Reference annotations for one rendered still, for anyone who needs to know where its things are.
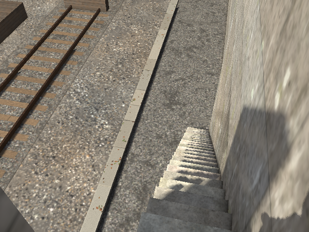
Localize stairs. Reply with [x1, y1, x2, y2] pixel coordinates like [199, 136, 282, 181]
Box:
[136, 127, 237, 232]

